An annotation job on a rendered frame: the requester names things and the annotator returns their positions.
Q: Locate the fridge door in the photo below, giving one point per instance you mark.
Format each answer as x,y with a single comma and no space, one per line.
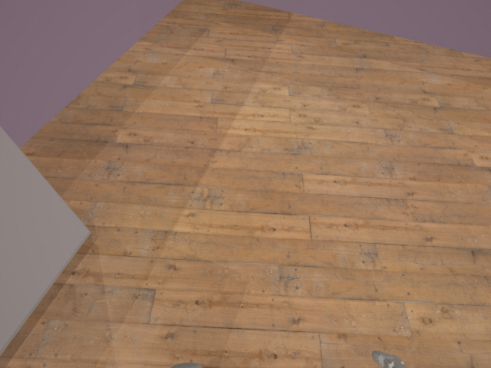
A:
38,234

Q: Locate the robot right hand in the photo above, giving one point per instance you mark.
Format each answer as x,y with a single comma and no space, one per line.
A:
385,360

